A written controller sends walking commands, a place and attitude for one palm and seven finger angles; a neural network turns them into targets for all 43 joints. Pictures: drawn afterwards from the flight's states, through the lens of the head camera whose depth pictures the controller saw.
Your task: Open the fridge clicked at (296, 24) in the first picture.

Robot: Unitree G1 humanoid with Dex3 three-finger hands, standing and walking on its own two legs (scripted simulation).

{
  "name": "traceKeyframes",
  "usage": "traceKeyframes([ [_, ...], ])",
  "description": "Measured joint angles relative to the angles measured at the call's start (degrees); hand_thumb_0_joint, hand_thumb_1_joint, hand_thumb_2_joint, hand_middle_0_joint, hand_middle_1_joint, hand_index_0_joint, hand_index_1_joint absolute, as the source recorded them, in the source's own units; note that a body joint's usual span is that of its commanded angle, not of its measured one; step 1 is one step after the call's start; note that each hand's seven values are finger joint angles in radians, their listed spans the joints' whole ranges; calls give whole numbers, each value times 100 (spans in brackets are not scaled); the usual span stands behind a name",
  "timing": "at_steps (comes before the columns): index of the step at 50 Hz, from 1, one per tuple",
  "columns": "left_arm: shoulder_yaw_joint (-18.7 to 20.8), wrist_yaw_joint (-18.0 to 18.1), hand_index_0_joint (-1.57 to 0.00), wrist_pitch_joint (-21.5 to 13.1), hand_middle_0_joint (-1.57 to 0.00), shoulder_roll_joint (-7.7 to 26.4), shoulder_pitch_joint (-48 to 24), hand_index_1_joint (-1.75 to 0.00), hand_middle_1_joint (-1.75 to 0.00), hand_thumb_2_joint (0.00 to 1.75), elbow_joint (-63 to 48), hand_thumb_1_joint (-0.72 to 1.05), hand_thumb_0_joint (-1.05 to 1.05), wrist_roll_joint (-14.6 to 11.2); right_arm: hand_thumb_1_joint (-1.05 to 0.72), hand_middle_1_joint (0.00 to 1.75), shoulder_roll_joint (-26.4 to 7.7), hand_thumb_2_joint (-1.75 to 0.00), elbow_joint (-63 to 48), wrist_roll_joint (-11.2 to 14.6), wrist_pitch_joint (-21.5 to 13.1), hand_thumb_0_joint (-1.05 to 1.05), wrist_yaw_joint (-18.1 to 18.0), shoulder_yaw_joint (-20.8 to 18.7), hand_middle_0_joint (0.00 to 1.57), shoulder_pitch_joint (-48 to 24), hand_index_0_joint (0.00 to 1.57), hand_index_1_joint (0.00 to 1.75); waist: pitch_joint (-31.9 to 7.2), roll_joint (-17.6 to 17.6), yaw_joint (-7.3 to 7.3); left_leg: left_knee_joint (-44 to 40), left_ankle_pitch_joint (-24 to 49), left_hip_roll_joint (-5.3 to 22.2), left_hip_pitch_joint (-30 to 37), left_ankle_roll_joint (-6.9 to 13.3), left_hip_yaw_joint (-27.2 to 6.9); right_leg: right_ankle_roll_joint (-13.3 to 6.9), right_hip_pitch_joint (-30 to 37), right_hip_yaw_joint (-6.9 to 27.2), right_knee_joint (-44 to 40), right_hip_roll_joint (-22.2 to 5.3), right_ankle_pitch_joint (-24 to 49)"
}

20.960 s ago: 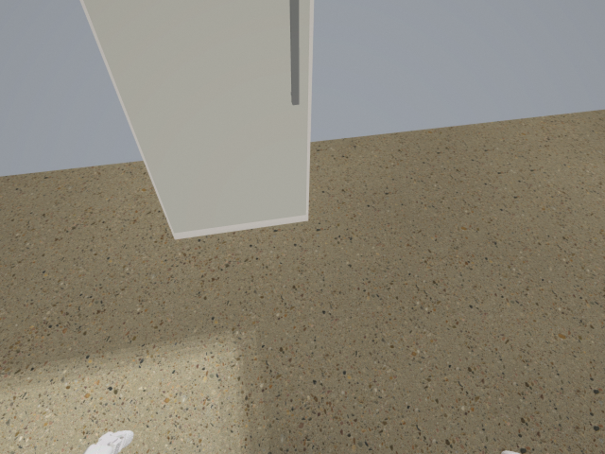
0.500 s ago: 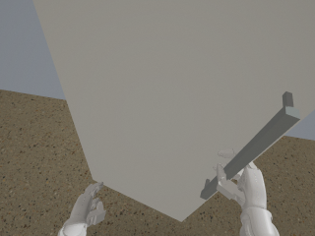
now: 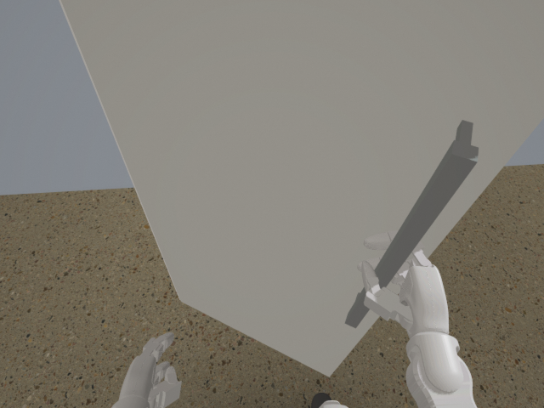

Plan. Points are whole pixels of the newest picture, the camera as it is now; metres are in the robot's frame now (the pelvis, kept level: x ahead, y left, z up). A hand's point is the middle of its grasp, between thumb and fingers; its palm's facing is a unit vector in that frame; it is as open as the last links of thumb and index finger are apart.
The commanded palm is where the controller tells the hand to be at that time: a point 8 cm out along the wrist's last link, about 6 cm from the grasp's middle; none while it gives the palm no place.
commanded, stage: walk backward, drawing the door open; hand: right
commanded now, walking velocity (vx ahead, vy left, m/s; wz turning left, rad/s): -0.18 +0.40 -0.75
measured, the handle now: (391, 254) +0.32 -0.12 +0.09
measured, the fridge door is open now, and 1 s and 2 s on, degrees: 33 66 67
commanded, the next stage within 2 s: stop walking and hold the door back in 1.00 s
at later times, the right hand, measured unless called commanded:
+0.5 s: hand (299, 379) +0.15 -0.01 +0.08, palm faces +0.38 +0.90 -0.22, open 6.3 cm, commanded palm +0.10 -0.04 +0.08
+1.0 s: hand out of the picture +0.07 +0.12 +0.08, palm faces +0.76 +0.62 -0.21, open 6.3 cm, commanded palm +0.02 +0.11 +0.08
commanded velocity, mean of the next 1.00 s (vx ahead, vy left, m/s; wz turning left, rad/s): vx -0.16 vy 0.36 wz -0.75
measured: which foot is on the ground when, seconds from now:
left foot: down 0.00-0.20, up 0.22-0.46, down 0.48-0.72, up 0.74-1.00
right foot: up 0.00-0.18, down 0.20-0.48, up 0.50-0.72, down 0.74-1.00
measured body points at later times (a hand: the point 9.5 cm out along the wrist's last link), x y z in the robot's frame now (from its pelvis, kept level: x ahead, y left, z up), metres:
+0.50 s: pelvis -0.06 +0.22 -0.02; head +0.00 +0.20 +0.43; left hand +0.17 +0.35 -0.13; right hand +0.13 -0.05 +0.09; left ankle +0.04 +0.35 -0.74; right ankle -0.08 -0.04 -0.72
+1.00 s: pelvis -0.01 +0.43 +0.00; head +0.03 +0.38 +0.44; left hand +0.25 +0.46 -0.11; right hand +0.03 +0.09 +0.09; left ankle +0.13 +0.55 -0.72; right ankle -0.11 +0.23 -0.73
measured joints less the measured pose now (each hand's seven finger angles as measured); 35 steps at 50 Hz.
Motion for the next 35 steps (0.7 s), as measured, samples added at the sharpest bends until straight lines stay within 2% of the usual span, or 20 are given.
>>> traceKeyframes([
  [3,104,95,-20,-14,-20,98,-7,-30,-30,90,191,91,2,-11,-67,133,111,-76,66,-68,75,-1,66,94,41,-39,34,140,-77,21,-1,182,-115,170,-129,185,311,-40,-451,-573,2006,187,-976],
  [5,150,179,-20,-43,-20,151,53,-30,-30,90,302,91,2,33,-67,133,164,-76,162,-165,68,-1,155,177,41,-76,35,140,-177,106,-47,196,-136,279,-183,257,484,-82,-415,-1006,3047,263,-1347],
  [7,142,257,-20,-133,-20,169,114,-30,-30,90,291,91,2,68,-66,134,171,-76,183,-225,22,-1,254,235,41,-136,36,140,-201,208,-32,186,-90,357,-244,308,713,-140,-5,-1343,2890,233,-1468],
  [9,104,298,-20,-297,-20,206,152,-30,-30,90,146,91,2,80,-66,135,157,-76,63,-200,-85,0,312,287,42,-213,36,140,-168,270,11,443,-148,407,-497,382,971,-178,604,-1488,1687,167,-1043],
  [10,102,294,-20,-406,-20,255,172,-30,-30,90,0,91,2,103,-66,135,159,-76,-73,-178,-160,1,325,301,42,-246,36,140,-150,217,21,836,-291,367,-783,323,1035,-254,916,-1412,932,97,-771],
  [12,144,244,-20,-529,-20,112,48,-30,-30,90,-15,91,2,200,-65,136,3,-77,-118,-238,-358,1,334,251,43,-474,35,140,169,502,36,2107,-1013,353,-1312,-2,499,-285,819,-1277,948,227,-918],
  [14,71,162,-20,-513,-20,31,13,-30,-30,90,0,91,2,262,-65,137,-74,-77,-49,-318,-432,0,337,190,44,-580,34,140,430,527,23,3115,-1360,184,-1626,-199,145,-162,834,-1008,839,147,-625],
  [16,32,71,-20,-543,-20,3,24,-30,-30,90,17,91,2,262,-64,138,-124,-76,-45,-354,-388,0,372,144,44,-616,34,140,568,368,2,3610,-1259,127,-1865,-313,-20,11,831,-659,526,-51,-256],
  [18,29,-36,-20,-562,-20,41,32,-30,-30,90,25,91,2,197,-65,136,-105,-76,-44,-326,-360,0,377,117,43,-641,33,140,678,162,-106,3315,-934,198,-1826,-342,-168,125,820,-372,245,-289,2],
  [22,83,-121,-20,-521,-20,70,114,-30,-30,90,11,90,2,-2,-65,135,-135,-78,-179,-192,-262,0,318,-17,42,-541,32,140,615,-55,-299,1380,-667,410,-809,-385,-373,297,577,105,222,-573,100],
  [24,86,-125,-20,-462,-20,10,112,-30,-30,90,46,90,2,-95,-63,136,-274,-79,-289,-164,-237,-1,256,-207,43,-469,31,140,440,49,-368,522,-523,476,-251,-390,-316,262,280,256,539,-575,-131],
  [25,116,-121,-20,-422,-20,68,-19,-30,-30,90,118,90,2,-129,-63,136,-215,-80,-273,-167,-238,-2,211,-313,43,-492,30,140,493,-71,-347,626,-410,390,-301,-382,-188,161,88,351,921,-608,-588],
  [27,226,-45,-20,-372,-20,203,-239,-30,-30,90,284,91,2,-139,-63,137,-99,-80,-179,-184,-186,-2,176,-412,43,-560,30,140,597,-176,-213,910,-504,452,-360,-311,87,5,-435,71,2487,-340,-1516],
  [29,324,40,-20,-347,-20,295,-357,-30,-30,90,402,91,2,-117,-63,137,-66,-80,-54,-174,-186,-2,198,-434,43,-539,30,140,600,-81,-197,932,-540,609,-339,-209,197,-57,-666,-531,3858,-14,-1943],
  [30,352,81,-20,-338,-20,326,-387,-30,-30,90,390,91,2,-98,-63,136,-60,-79,-18,-161,-198,-2,209,-445,43,-505,30,140,600,-30,-181,871,-504,660,-304,-154,256,-59,-650,-845,4177,75,-2024],
  [32,355,142,-20,-324,-20,356,-396,-30,-30,90,271,91,2,-67,-64,136,-75,-79,2,-155,-239,-1,234,-453,42,-446,30,140,589,72,-97,731,-404,731,-247,-69,460,-74,-405,-1361,3976,159,-2089],
  [35,292,187,-19,-367,-20,357,-312,-30,-30,90,-10,91,2,-38,-64,136,-136,-79,-174,-79,-274,1,282,-423,42,-391,32,140,470,229,6,840,-418,761,-422,59,864,-125,275,-1775,2309,165,-1639],
])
